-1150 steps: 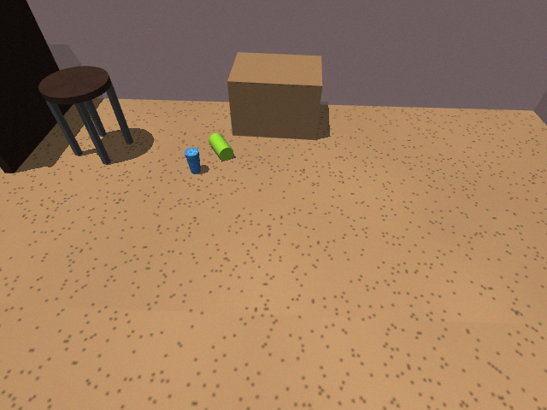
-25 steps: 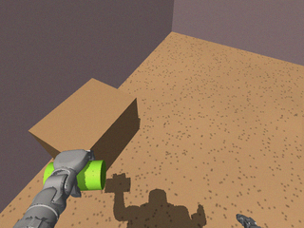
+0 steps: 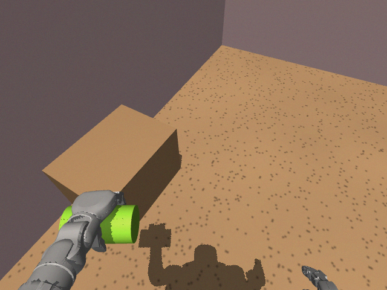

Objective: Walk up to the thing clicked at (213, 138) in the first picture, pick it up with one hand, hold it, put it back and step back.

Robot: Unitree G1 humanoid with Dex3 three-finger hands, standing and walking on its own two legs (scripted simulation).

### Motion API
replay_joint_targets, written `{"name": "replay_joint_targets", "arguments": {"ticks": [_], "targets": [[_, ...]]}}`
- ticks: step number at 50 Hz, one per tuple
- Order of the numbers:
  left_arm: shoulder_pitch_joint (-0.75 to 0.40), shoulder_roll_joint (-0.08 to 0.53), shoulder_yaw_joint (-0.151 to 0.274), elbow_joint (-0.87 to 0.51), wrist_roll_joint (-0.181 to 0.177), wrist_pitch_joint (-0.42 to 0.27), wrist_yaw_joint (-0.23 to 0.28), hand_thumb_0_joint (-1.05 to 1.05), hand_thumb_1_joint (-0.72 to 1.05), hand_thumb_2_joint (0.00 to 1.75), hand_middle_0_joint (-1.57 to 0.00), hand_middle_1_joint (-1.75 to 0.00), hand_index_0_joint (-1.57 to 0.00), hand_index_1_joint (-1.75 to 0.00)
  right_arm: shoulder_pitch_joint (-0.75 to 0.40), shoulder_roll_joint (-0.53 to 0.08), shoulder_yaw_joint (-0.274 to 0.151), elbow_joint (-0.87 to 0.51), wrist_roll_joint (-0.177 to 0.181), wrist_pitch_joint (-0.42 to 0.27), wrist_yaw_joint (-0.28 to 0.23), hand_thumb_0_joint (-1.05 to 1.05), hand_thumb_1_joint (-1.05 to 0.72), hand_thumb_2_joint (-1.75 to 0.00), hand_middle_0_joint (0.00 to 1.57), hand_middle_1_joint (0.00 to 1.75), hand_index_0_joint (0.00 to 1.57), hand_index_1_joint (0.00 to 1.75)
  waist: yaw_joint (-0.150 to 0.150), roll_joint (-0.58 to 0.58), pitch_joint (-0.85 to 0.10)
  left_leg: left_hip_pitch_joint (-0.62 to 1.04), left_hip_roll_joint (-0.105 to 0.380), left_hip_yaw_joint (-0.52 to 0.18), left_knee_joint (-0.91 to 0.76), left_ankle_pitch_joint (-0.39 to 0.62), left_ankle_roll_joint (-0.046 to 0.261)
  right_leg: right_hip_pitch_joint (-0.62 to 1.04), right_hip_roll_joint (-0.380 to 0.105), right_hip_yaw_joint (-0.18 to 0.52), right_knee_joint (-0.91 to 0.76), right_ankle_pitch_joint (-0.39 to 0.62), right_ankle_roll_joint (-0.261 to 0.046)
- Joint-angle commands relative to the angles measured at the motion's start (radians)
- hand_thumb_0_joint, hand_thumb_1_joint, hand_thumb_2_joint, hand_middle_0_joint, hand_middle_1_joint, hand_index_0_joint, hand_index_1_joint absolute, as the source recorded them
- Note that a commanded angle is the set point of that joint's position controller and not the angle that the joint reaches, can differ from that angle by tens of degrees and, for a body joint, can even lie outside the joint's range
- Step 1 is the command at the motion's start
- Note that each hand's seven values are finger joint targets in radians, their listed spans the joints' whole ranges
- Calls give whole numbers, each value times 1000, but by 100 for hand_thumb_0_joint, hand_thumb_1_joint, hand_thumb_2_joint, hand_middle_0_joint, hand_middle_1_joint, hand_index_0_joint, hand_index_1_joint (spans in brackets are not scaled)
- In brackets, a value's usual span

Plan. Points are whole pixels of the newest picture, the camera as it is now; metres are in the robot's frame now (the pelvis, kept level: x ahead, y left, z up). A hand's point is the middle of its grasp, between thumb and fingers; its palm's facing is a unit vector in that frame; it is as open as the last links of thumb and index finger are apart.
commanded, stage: hold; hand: left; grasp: from above
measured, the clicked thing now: (102, 224) +0.30 +0.23 -0.08
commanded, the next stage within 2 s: crouch in 1.18 s
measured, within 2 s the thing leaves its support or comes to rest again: neither
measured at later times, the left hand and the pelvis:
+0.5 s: hand (100, 223) +0.28 +0.21 -0.04, palm faces -0.47 -0.05 -0.88, open 11.2 cm; pelvis +0.00 +0.00 +0.01, yaw +0 degrees
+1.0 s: hand (99, 222) +0.28 +0.22 -0.03, palm faces -0.50 -0.05 -0.87, open 11.2 cm; pelvis +0.00 +0.00 +0.01, yaw +0 degrees
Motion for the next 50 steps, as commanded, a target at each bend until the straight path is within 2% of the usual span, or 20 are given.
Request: {"name": "replay_joint_targets", "arguments": {"ticks": [1,2,3,4,9,17,18,20,22,25,28,29,30,36,38,41,43,47,49,50], "targets": [[-363,236,126,-240,-2,-1,35,0,68,107,-109,-72,-106,-76,-47,-141,-52,-125,0,-40,-15,0,-89,-90,20,30,20,30,6,20,-289,206,-38,1,-83,243,10,74,46,-30,-106,219,-37],[-380,227,116,-248,-7,-4,28,0,68,108,-109,-73,-106,-76,-47,-142,-52,-130,1,-39,-15,0,-89,-90,20,30,20,30,-3,22,-291,208,-38,-1,-87,238,11,76,46,-27,-110,216,-37],[-376,238,126,-246,-10,-5,22,0,68,108,-108,-74,-105,-77,-51,-141,-51,-131,3,-39,-15,0,-89,-90,20,30,20,30,6,25,-282,208,-38,2,-95,227,10,75,47,-28,-115,203,-38],[-368,219,107,-241,-15,-7,14,0,68,108,-108,-73,-105,-77,-54,-140,-48,-134,3,-38,-15,0,-89,-90,20,30,20,30,-3,25,-262,206,-36,-1,-101,216,10,73,47,-30,-119,191,-38],[-343,233,129,-261,-16,-16,-5,0,69,106,-109,-72,-106,-75,-69,-136,-46,-148,6,-35,-18,0,-89,-90,20,30,20,30,15,34,-263,220,-35,-1,-115,234,9,89,48,-32,-125,201,-41],[-382,245,136,-274,-18,-24,-2,0,69,107,-110,-74,-107,-77,-77,-137,-41,-153,7,-34,-21,0,-90,-90,20,30,20,30,4,19,-252,237,-37,1,-133,214,14,100,46,-27,-150,188,-38],[-383,257,144,-279,-15,-24,0,0,70,107,-110,-73,-108,-76,-85,-137,-41,-154,9,-34,-22,0,-90,-90,20,30,20,30,14,23,-254,236,-37,1,-137,211,14,105,46,-28,-153,184,-39],[-368,236,130,-268,-16,-23,2,0,70,109,-111,-75,-108,-78,-88,-135,-39,-154,6,-34,-21,0,-90,-90,20,30,20,30,8,16,-240,241,-38,0,-142,195,14,102,45,-28,-162,168,-38],[-399,247,135,-297,-17,-25,2,0,71,107,-110,-74,-108,-77,-92,-135,-39,-152,8,-35,-22,0,-90,-90,20,30,20,30,13,37,-251,248,-37,-1,-148,187,11,107,46,-28,-165,158,-39],[-376,248,142,-308,-20,-22,-3,0,72,105,-111,-74,-109,-77,-98,-135,-40,-158,9,-35,-23,0,-89,-90,20,30,20,30,18,26,-255,255,-37,2,-152,192,13,120,45,-27,-171,165,-38],[-355,236,125,-313,-21,-14,-18,0,72,109,-113,-73,-110,-77,-103,-131,-37,-157,11,-32,-26,0,-89,-90,20,30,20,30,12,7,-265,265,-43,8,-148,240,19,143,38,-21,-174,220,-32],[-392,241,122,-333,-28,-19,-23,0,72,109,-113,-74,-110,-77,-102,-131,-37,-153,10,-31,-27,0,-90,-90,20,30,20,30,9,14,-270,273,-39,3,-151,246,17,145,42,-25,-173,221,-33],[-370,253,133,-313,-25,-18,-26,0,72,109,-112,-75,-109,-78,-103,-131,-36,-152,11,-30,-29,0,-90,-90,20,30,20,30,14,15,-259,271,-39,3,-155,255,17,144,42,-26,-173,230,-35],[-400,241,119,-328,-27,-22,-40,0,68,105,-108,-75,-106,-77,-108,-127,-30,-159,14,-24,-31,0,-90,-90,20,30,20,30,15,26,-241,271,-42,6,-174,235,18,154,41,-25,-192,212,-37],[-367,266,150,-308,-28,-23,-39,0,68,105,-109,-73,-106,-76,-112,-129,-31,-163,15,-22,-31,0,-90,-90,20,30,20,30,26,34,-228,271,-40,6,-184,218,16,152,42,-27,-197,189,-40],[-334,217,111,-283,-28,-19,-47,0,70,108,-110,-74,-108,-78,-118,-126,-30,-173,17,-18,-31,0,-90,-90,20,30,20,30,17,-1,-211,269,-38,2,-187,238,18,154,44,-32,-196,208,-40],[-315,241,133,-293,-24,-23,-48,0,69,106,-110,-73,-107,-76,-122,-127,-30,-175,15,-15,-30,0,-90,-90,20,30,20,30,27,0,-211,264,-41,2,-190,232,18,168,41,-31,-201,198,-39],[-374,238,119,-314,-19,-34,-53,0,70,109,-111,-75,-108,-79,-112,-127,-32,-168,13,-11,-32,0,-90,-90,20,30,20,30,11,13,-240,299,-39,0,-184,270,16,162,43,-29,-194,237,-40],[-413,261,135,-315,-22,-38,-40,0,71,110,-113,-73,-109,-77,-110,-127,-31,-158,14,-10,-35,0,-90,-90,20,30,20,30,14,35,-251,308,-40,4,-182,273,16,159,41,-27,-197,242,-39],[-429,243,121,-302,-29,-39,-35,0,72,111,-113,-76,-109,-79,-110,-127,-30,-158,12,-11,-34,0,-90,-90,20,30,20,30,5,15,-244,308,-39,0,-182,265,16,149,42,-29,-199,235,-38]]}}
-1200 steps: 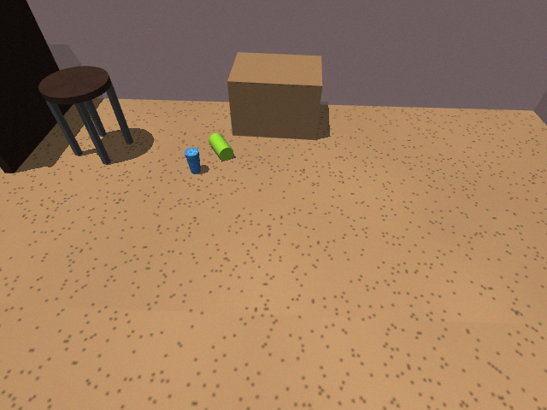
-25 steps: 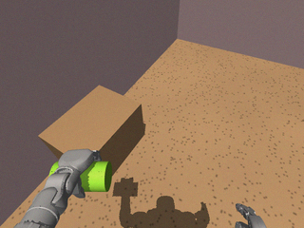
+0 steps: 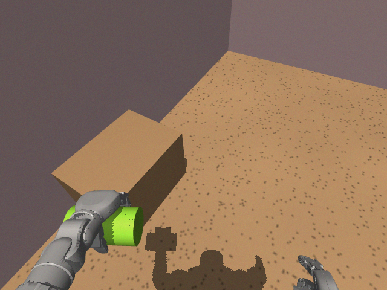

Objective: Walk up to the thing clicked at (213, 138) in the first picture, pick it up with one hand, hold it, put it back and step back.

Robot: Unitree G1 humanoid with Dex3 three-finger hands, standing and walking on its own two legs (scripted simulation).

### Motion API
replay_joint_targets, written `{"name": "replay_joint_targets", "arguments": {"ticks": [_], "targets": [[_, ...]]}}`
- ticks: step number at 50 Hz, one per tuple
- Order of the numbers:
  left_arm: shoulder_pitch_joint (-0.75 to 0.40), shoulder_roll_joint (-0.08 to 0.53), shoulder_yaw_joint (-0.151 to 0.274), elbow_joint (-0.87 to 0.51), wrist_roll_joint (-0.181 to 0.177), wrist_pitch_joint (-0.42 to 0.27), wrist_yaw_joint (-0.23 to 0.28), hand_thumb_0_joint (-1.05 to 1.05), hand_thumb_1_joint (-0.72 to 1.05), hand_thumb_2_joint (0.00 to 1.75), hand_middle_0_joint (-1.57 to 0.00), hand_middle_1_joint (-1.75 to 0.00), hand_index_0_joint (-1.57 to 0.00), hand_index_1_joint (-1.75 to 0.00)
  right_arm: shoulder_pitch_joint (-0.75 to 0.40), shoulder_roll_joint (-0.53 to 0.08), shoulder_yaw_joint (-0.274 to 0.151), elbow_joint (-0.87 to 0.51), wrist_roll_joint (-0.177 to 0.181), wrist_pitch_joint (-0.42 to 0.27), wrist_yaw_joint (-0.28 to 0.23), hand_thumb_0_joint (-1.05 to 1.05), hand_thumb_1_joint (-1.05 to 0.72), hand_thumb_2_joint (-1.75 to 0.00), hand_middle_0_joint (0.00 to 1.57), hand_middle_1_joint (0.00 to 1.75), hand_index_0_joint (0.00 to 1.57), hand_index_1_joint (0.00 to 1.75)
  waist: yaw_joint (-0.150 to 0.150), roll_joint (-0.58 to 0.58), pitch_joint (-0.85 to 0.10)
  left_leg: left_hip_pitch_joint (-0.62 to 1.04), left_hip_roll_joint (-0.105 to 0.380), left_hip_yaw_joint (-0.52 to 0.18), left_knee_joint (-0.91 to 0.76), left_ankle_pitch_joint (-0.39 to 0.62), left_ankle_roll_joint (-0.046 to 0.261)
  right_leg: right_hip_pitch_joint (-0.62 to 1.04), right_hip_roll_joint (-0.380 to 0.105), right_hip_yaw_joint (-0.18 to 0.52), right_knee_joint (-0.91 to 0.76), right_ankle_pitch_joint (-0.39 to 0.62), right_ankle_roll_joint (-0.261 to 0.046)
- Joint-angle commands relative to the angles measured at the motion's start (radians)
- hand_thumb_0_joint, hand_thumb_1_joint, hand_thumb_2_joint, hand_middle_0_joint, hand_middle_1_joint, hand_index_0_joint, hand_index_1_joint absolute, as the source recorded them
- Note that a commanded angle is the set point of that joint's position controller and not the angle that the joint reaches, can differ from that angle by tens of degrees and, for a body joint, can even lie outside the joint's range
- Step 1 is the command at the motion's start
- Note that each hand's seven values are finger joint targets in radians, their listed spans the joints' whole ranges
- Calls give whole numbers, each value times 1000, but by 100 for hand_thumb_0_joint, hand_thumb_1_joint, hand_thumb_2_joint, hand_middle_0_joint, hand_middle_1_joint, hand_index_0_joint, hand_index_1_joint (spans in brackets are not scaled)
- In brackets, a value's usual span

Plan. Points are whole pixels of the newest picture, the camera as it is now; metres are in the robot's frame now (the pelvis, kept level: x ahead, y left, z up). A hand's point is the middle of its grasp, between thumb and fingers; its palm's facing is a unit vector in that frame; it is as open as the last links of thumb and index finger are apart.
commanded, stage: hold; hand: left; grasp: from above
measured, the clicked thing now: (105, 224) +0.29 +0.22 -0.07
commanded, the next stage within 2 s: crouch in 0.18 s
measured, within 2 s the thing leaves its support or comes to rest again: neither
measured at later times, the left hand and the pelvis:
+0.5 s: hand (106, 226) +0.28 +0.22 -0.06, palm faces -0.50 -0.06 -0.87, open 11.3 cm; pelvis +0.00 +0.00 +0.00, yaw +0 degrees
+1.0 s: hand (126, 239) +0.33 +0.24 -0.29, palm faces -0.43 +0.05 -0.90, open 11.3 cm; pelvis -0.04 +0.01 -0.16, yaw +0 degrees
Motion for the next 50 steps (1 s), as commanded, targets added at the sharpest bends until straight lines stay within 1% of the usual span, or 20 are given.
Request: {"name": "replay_joint_targets", "arguments": {"ticks": [1,3,5,8,11,14,16,19,21,25,28,30,34,37,39,43,45,47,48,50], "targets": [[-434,223,133,-226,-6,-14,75,0,70,111,-112,-75,-109,-78,-71,-130,-47,-125,-3,-42,-13,0,-90,-90,20,30,20,30,-12,3,-285,175,-35,0,-46,205,19,34,44,-29,-82,185,-33],[-402,232,153,-226,-6,-12,88,0,70,112,-112,-75,-109,-79,-70,-130,-50,-122,-4,-40,-12,0,-90,-90,20,30,20,30,1,29,-306,183,-36,2,-45,228,14,46,44,-31,-76,203,-36],[-371,203,132,-196,4,-3,97,0,70,114,-112,-75,-108,-79,-70,-134,-52,-124,-4,-37,-10,0,-90,-90,20,30,20,30,-5,0,-288,179,-33,-1,-43,239,14,36,46,-37,-75,209,-35],[-425,244,146,-198,19,2,104,0,70,115,-113,-74,-109,-79,-72,-134,-55,-114,-5,-34,-10,0,-90,-90,20,30,20,30,-6,6,-291,167,-39,3,-43,231,17,49,42,-34,-81,212,-33],[-429,243,151,-224,12,5,98,0,72,112,-113,-76,-109,-79,-65,-135,-58,-115,-4,-33,-8,0,-90,-90,20,30,20,30,2,37,-312,180,-36,4,-48,229,14,51,42,-31,-79,207,-37],[-414,207,118,-199,1,7,85,0,80,105,-114,-80,-115,-80,-71,-138,-58,-118,-4,-32,-7,0,-92,-91,20,30,20,30,-9,6,-285,182,-28,-6,-56,224,12,39,48,-40,-83,196,-38],[-345,201,124,-173,4,6,80,0,67,105,-106,-78,-104,-80,-70,-138,-60,-124,-4,-28,-5,0,-89,-90,20,30,20,30,-2,-4,-260,168,-29,-6,-58,219,13,41,45,-42,-89,189,-39],[-334,197,121,-161,7,-10,77,0,66,110,-105,-81,-103,-84,-67,-134,-58,-132,-4,-24,-4,0,-89,-90,20,30,20,30,-5,-19,-237,139,-32,-6,-59,200,16,38,46,-40,-89,173,-38],[-297,186,124,-114,16,-22,96,0,69,109,-107,-82,-105,-84,-60,-135,-56,-130,-6,-20,-2,0,-89,-90,20,30,20,30,-13,-45,-200,112,-34,-7,-57,162,17,16,45,-39,-90,138,-37],[-337,191,150,-38,54,-65,176,0,71,113,-109,-82,-106,-85,-41,-135,-59,-117,-19,-12,5,0,-89,-90,20,30,20,30,-27,-35,-198,57,-37,-5,-1,123,13,-66,38,-36,-42,104,-38],[-430,173,138,11,98,-86,257,0,74,113,-110,-86,-108,-88,-14,-142,-70,-86,-36,-12,17,0,-89,-90,20,30,20,30,-44,-14,-266,2,-31,-10,107,151,4,-170,40,-45,61,132,-40],[-463,199,154,73,135,-88,306,0,73,112,-109,-87,-107,-88,12,-154,-82,-67,-44,-13,26,0,-89,-90,20,30,20,30,-54,-15,-315,-79,-34,-6,203,141,4,-238,36,-39,133,137,-35],[-559,173,141,138,183,-104,395,0,72,112,-107,-88,-106,-89,71,-159,-103,-46,-65,-17,48,0,-89,-90,20,30,20,30,-73,18,-435,-214,-27,-13,380,110,6,-416,37,-43,300,100,-43],[-595,149,127,241,215,-101,451,0,73,111,-106,-92,-106,-92,90,-169,-110,-36,-73,-22,53,0,-90,-90,20,30,20,30,-90,0,-458,-371,-30,-15,487,35,14,-539,39,-48,408,41,-44],[-644,194,153,284,229,-94,482,0,73,109,-106,-92,-106,-91,97,-177,-112,-22,-82,-31,51,0,-90,-90,20,30,20,30,-88,57,-513,-424,-29,-21,553,7,11,-644,41,-57,485,3,-49],[-697,198,167,346,224,-70,520,0,75,110,-107,-90,-107,-90,120,-181,-116,-1,-95,-51,39,0,-89,-90,20,30,20,30,-101,78,-610,-557,-23,-39,679,-13,17,-789,46,-71,631,-22,-57],[-738,243,196,362,227,-61,529,0,74,109,-107,-88,-106,-88,138,-186,-119,12,-102,-61,32,0,-89,-90,20,30,20,30,-100,83,-670,-632,-24,-42,748,-39,24,-841,46,-72,698,-39,-57],[-716,230,192,388,221,-49,527,0,74,106,-106,-87,-106,-87,138,-184,-119,13,-107,-70,31,0,-89,-90,20,30,20,30,-103,80,-706,-697,-22,-44,802,-55,29,-889,44,-74,752,-52,-56],[-741,259,211,365,217,-46,526,0,71,108,-104,-86,-104,-87,144,-191,-124,6,-108,-73,29,0,-89,-90,20,30,20,30,-101,79,-755,-703,-21,-53,816,-68,25,-898,43,-75,780,-65,-60],[-739,281,223,411,219,-33,520,0,71,104,-105,-84,-105,-84,142,-191,-121,16,-115,-78,28,0,-89,-90,20,30,20,30,-104,94,-740,-759,-20,-53,857,-99,23,-968,42,-77,821,-94,-59]]}}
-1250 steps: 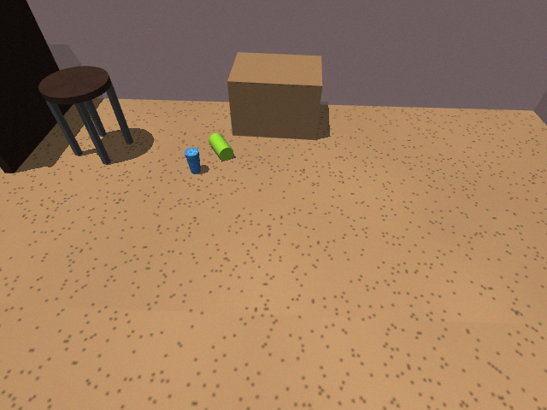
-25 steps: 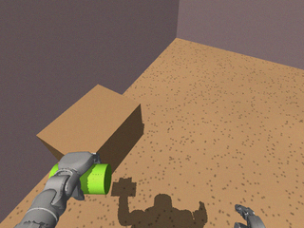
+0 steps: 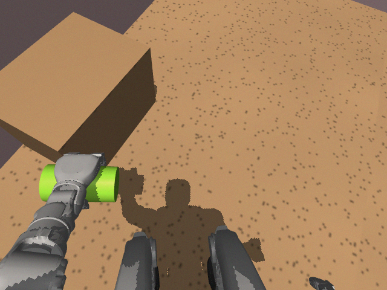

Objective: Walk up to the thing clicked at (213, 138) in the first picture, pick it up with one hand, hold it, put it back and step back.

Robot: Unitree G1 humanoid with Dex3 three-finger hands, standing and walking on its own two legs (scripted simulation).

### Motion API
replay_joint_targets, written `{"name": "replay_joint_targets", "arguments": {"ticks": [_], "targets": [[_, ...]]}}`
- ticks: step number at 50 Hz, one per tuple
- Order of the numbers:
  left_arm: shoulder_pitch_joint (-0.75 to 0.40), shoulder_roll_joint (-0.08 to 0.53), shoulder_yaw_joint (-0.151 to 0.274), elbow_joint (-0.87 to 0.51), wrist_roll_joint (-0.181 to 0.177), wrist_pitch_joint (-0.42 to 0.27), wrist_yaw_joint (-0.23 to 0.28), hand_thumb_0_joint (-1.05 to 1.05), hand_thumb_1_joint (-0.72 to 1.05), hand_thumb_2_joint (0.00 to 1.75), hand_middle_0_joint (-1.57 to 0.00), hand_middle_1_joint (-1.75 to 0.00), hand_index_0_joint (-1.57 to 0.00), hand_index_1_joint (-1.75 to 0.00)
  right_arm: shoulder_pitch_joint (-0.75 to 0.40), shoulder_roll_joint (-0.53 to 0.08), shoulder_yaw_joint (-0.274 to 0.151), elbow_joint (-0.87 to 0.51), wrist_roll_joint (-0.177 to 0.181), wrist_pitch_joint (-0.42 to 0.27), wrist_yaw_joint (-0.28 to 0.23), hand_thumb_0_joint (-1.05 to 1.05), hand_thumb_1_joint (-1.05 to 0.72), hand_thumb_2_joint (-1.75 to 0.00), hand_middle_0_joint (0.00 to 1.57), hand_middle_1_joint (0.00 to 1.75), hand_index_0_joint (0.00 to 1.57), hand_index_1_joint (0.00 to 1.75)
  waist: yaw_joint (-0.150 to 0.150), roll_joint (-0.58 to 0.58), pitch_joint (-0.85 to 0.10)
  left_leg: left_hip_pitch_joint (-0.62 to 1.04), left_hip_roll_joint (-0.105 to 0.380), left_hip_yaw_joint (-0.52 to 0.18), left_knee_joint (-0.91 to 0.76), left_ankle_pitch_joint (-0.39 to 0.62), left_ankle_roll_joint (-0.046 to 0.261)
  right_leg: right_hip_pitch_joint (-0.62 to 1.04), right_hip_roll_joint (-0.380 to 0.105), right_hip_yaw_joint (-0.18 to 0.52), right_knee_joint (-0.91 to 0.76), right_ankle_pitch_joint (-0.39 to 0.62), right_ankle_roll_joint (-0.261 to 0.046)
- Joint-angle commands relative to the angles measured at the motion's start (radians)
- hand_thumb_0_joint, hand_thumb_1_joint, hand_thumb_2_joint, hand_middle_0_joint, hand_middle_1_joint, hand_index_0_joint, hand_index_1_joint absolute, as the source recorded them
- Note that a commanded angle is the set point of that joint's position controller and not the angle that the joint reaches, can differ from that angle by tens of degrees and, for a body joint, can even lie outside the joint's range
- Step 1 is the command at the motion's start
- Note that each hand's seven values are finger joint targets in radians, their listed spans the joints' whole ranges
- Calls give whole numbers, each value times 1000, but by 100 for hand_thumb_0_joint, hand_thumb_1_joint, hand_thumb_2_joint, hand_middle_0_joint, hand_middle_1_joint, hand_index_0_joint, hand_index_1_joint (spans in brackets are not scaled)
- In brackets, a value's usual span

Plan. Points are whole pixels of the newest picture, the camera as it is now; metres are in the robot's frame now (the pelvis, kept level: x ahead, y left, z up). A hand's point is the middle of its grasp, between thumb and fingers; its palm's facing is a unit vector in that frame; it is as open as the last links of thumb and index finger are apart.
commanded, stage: crouch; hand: left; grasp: from above
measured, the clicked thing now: (83, 183) +0.38 +0.24 -0.15
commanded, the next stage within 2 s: lower in 1.14 s
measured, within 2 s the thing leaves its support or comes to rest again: neither
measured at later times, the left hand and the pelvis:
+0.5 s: hand (104, 196) +0.39 +0.23 -0.33, palm faces -0.47 +0.00 -0.88, open 11.3 cm; pelvis -0.02 +0.00 -0.15, yaw -2 degrees
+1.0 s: hand (109, 196) +0.41 +0.24 -0.41, palm faces -0.48 -0.01 -0.88, open 11.3 cm; pelvis -0.03 -0.01 -0.23, yaw -4 degrees
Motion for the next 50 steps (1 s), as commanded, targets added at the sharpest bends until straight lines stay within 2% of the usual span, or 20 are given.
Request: {"name": "replay_joint_targets", "arguments": {"ticks": [1,5,8,12,14,16,18,20,22,24,26,28,29,31,35,39,43,45,49,50], "targets": [[-393,284,99,-158,-12,22,52,0,71,107,-106,-84,-105,-85,94,-177,-62,-68,-15,-44,-17,0,-89,-90,20,30,20,30,3,116,-571,311,-27,-4,-62,187,18,63,22,-54,-60,185,-71],[-410,324,125,-124,-12,4,32,0,71,112,-107,-85,-105,-87,97,-184,-57,-66,-22,-57,-8,0,-89,-90,20,30,20,30,1,150,-577,219,-28,-21,-2,81,10,-68,19,-69,34,87,-76],[-467,313,118,-118,-19,-22,30,0,71,113,-107,-86,-105,-87,101,-181,-49,-62,-27,-68,2,0,-89,-90,20,30,20,30,-31,131,-595,132,-32,-22,60,-5,16,-121,20,-73,76,30,-75],[-490,357,143,-110,-8,-56,42,0,71,114,-106,-86,-105,-87,111,-188,-39,-48,-34,-82,19,0,-89,-90,20,30,20,30,-40,152,-629,67,-37,-32,130,-21,16,-203,18,-86,150,11,-75],[-548,335,126,-126,-2,-73,54,0,69,114,-105,-85,-104,-87,115,-184,-35,-40,-40,-89,27,0,-89,-90,20,30,20,30,-57,188,-644,68,-34,-37,161,-28,12,-262,18,-90,182,7,-78],[-535,372,148,-98,19,-82,70,0,67,112,-105,-83,-103,-85,126,-193,-31,-27,-45,-91,36,0,-89,-90,20,30,20,30,-50,213,-656,68,-35,-38,192,11,9,-294,14,-92,218,33,-78],[-552,371,155,-111,22,-88,87,0,66,114,-105,-81,-103,-83,138,-193,-30,-20,-54,-98,48,0,-90,-90,20,30,20,30,-51,233,-707,96,-32,-38,236,80,6,-313,14,-95,254,76,-78],[-581,363,152,-101,32,-91,98,0,65,113,-104,-82,-102,-84,148,-198,-27,-7,-64,-103,61,0,-90,-90,20,30,20,30,-67,269,-712,113,-27,-44,274,162,-1,-356,8,-97,298,127,-76],[-574,400,180,-101,44,-93,111,0,64,112,-104,-80,-102,-83,162,-201,-25,-1,-71,-106,73,0,-90,-90,20,30,20,30,-67,274,-716,99,-25,-37,315,205,0,-357,7,-99,324,166,-73],[-560,382,169,-78,46,-90,119,0,61,110,-102,-79,-100,-82,147,-197,-23,-9,-76,-106,84,0,-90,-90,20,30,20,30,-63,282,-715,68,-26,-25,338,200,1,-366,13,-100,342,169,-76],[-611,431,200,-112,54,-93,129,0,63,112,-102,-83,-100,-84,163,-198,-24,-2,-80,-106,94,0,-90,-90,20,30,20,30,-65,293,-709,50,-24,-21,359,191,2,-377,15,-105,361,168,-77],[-508,378,183,37,57,-73,127,0,63,113,-103,-81,-101,-84,146,-202,-18,-14,-82,-107,103,0,-91,-90,20,30,20,30,-68,263,-657,-12,-25,-15,376,158,4,-388,12,-107,371,152,-73],[-597,407,192,-33,54,-81,132,0,64,114,-103,-83,-101,-85,143,-201,-21,-13,-82,-109,107,0,-90,-90,20,30,20,30,-81,274,-670,-32,-25,-13,388,133,7,-394,19,-109,379,140,-75],[-571,405,194,37,57,-69,131,0,64,112,-103,-81,-101,-84,138,-204,-16,-15,-84,-108,109,0,-90,-90,20,30,20,30,-74,265,-652,-65,-26,-9,402,108,10,-410,21,-111,394,124,-76],[-565,446,209,39,44,-66,117,0,64,110,-103,-80,-101,-82,125,-197,-13,-22,-80,-107,117,0,-90,-90,20,30,20,30,-61,231,-662,-154,-32,14,462,97,26,-359,32,-100,410,142,-69],[-601,475,216,13,39,-87,95,0,65,108,-104,-80,-102,-82,133,-198,-12,-7,-86,-103,120,0,-91,-90,20,30,20,30,-77,203,-653,-227,-30,15,510,81,33,-353,40,-99,432,142,-60],[-592,493,231,13,43,-108,86,0,65,104,-102,-81,-101,-82,137,-203,-12,-3,-88,-101,127,0,-91,-90,20,30,20,30,-72,237,-642,-214,-28,5,523,69,23,-415,39,-112,475,110,-69],[-557,459,209,64,50,-111,85,0,62,104,-101,-79,-100,-80,124,-205,-10,-6,-85,-98,127,0,-91,-90,20,30,20,30,-69,227,-636,-219,-29,2,531,67,22,-441,44,-118,489,107,-72],[-626,509,232,8,55,-129,96,0,64,104,-102,-78,-101,-80,129,-212,-15,3,-89,-95,129,0,-91,-90,20,30,20,30,-68,285,-661,-206,-27,-3,548,69,15,-484,44,-125,535,101,-79],[-600,486,224,33,59,-125,98,0,63,108,-102,-80,-100,-82,133,-209,-11,3,-92,-96,130,0,-91,-90,20,30,20,30,-74,283,-637,-207,-27,-2,552,68,16,-495,41,-124,534,105,-77]]}}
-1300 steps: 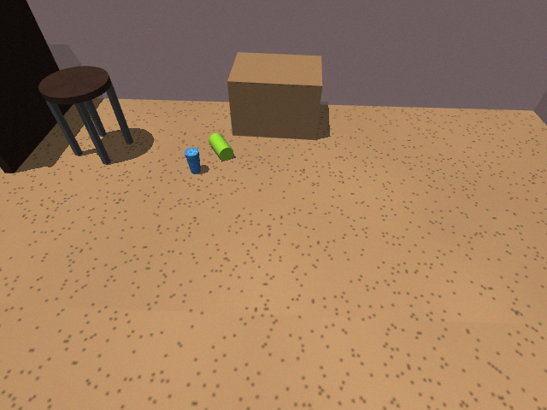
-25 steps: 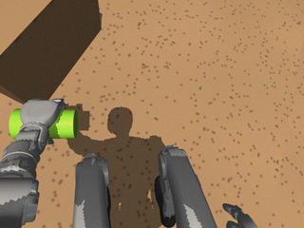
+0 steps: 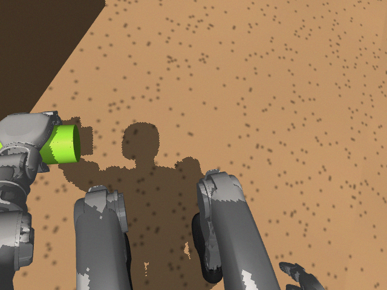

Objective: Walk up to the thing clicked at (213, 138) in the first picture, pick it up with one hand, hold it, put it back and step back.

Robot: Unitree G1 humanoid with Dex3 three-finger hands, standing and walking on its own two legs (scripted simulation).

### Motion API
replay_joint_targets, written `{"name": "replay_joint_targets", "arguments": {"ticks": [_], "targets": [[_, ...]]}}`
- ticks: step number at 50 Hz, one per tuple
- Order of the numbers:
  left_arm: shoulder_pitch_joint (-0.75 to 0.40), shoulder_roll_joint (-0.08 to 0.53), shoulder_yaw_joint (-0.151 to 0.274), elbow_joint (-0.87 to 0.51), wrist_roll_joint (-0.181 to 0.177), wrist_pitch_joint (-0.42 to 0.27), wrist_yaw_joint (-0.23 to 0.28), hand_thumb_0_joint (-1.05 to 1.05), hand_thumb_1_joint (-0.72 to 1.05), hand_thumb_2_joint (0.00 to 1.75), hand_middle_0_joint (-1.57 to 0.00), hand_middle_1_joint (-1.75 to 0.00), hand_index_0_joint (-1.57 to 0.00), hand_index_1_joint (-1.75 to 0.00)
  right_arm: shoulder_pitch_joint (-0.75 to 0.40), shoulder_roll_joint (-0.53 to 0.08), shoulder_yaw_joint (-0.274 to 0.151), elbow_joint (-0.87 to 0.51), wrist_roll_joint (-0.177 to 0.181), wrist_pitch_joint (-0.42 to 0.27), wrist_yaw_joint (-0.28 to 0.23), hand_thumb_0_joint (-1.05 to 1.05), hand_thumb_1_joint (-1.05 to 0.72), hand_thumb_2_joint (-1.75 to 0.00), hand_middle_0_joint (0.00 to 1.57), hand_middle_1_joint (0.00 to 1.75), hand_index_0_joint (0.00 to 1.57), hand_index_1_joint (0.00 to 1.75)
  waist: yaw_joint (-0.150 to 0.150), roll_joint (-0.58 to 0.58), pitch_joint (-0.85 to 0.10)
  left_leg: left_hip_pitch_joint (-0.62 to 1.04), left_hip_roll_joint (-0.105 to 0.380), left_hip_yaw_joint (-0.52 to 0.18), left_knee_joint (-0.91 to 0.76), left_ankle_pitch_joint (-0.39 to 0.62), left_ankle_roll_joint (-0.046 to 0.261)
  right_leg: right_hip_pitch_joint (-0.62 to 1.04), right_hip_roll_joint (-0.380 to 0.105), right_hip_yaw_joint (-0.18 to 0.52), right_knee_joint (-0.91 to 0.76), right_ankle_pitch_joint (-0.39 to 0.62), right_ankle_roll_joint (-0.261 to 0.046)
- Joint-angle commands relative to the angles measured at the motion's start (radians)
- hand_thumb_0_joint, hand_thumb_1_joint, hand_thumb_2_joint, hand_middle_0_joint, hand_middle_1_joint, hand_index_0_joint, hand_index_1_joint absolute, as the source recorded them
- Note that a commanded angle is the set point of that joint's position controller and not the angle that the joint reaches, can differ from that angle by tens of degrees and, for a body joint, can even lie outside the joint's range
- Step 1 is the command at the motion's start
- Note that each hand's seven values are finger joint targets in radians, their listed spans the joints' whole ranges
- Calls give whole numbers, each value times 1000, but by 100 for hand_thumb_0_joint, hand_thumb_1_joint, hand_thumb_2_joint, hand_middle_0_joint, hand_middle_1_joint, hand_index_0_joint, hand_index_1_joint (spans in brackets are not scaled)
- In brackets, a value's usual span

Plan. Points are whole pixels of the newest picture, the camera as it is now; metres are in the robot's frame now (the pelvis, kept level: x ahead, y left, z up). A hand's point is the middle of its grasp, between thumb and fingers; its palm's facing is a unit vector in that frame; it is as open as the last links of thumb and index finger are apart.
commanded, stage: crouch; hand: left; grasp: from above
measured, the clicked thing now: (38, 145) +0.43 +0.28 -0.20
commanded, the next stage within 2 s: lower in 0.14 s
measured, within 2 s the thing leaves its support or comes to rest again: neither
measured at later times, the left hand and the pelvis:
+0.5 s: hand (47, 149) +0.43 +0.27 -0.23, palm faces -0.50 -0.06 -0.87, open 11.3 cm; pelvis +0.00 +0.00 -0.04, yaw -1 degrees
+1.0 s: hand (57, 149) +0.44 +0.27 -0.29, palm faces -0.48 -0.06 -0.87, open 11.2 cm; pelvis +0.00 +0.00 -0.08, yaw -3 degrees
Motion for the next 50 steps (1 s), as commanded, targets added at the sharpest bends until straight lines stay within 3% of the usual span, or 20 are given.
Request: {"name": "replay_joint_targets", "arguments": {"ticks": [1,9,19,25,26,35,39,43,45,46,47,48,50], "targets": [[-380,285,49,-194,-4,-14,68,0,65,106,-104,-78,-102,-80,203,-236,-82,-15,-2,-11,-12,0,-91,-90,20,30,20,30,3,299,-704,591,-14,81,-217,200,38,264,11,-84,-204,239,-83],[-395,303,48,-152,0,-8,93,0,64,105,-104,-76,-102,-79,188,-244,-71,-10,-5,-17,-14,0,-91,-90,20,30,20,30,6,308,-690,547,-18,93,-181,161,42,218,13,-85,-173,213,-84],[-420,296,15,1,2,-4,85,0,64,109,-108,-73,-104,-78,185,-252,-31,5,-13,-29,-7,0,-91,-90,20,30,20,30,-32,240,-620,433,-21,95,-103,165,55,216,21,-97,-137,228,-75],[-416,327,27,15,8,-34,102,0,70,101,-110,-72,-107,-74,171,-266,-16,0,-21,-38,-1,0,-90,-90,20,30,20,30,-39,282,-603,424,-24,88,-85,150,47,194,26,-118,-89,211,-78],[-430,365,51,-24,13,-43,107,0,70,103,-110,-72,-107,-75,171,-270,-18,4,-24,-37,0,0,-90,-90,20,30,20,30,-32,307,-622,435,-22,88,-79,158,44,201,27,-119,-81,217,-78],[-388,388,94,-79,19,-34,172,0,68,103,-110,-66,-107,-70,146,-274,-25,4,-39,-32,7,0,-90,-90,20,30,20,30,-27,373,-666,451,-15,90,-35,201,38,181,33,-122,-27,268,-79],[-415,373,68,-18,25,-22,185,0,64,98,-106,-64,-103,-67,139,-273,-12,12,-45,-36,14,0,-89,-89,20,30,20,30,-57,354,-606,395,-12,88,-4,182,43,160,40,-126,-16,259,-79],[-390,379,77,33,13,-12,193,0,65,95,-106,-64,-103,-66,142,-285,0,14,-51,-43,18,0,-89,-89,20,30,20,30,-58,323,-596,374,-13,79,4,180,46,170,39,-139,-11,254,-74],[-437,364,44,63,17,-15,183,0,67,95,-105,-67,-104,-69,146,-285,13,18,-57,-53,26,0,-89,-89,20,30,20,30,-92,312,-571,361,-12,74,29,173,48,163,42,-144,-1,257,-73],[-435,368,45,82,11,-16,180,0,67,93,-105,-67,-104,-68,148,-290,20,15,-60,-60,29,0,-89,-89,20,30,20,30,-94,302,-550,347,-14,75,38,168,49,163,42,-146,-4,250,-71],[-397,390,67,85,4,-16,182,0,67,94,-106,-66,-104,-68,141,-294,19,15,-57,-60,28,0,-89,-89,20,30,20,30,-69,300,-565,345,-13,72,33,176,49,184,45,-145,-7,254,-70],[-420,415,76,71,4,-20,183,0,68,94,-106,-68,-104,-69,148,-297,24,17,-62,-65,31,0,-89,-89,20,30,20,30,-82,312,-572,346,-12,73,46,183,49,201,44,-145,1,265,-68],[-380,404,74,76,-3,-24,184,0,68,95,-106,-68,-104,-70,144,-300,29,11,-63,-67,35,0,-89,-90,20,30,20,30,-70,318,-584,349,-9,68,41,200,45,223,50,-147,4,275,-70]]}}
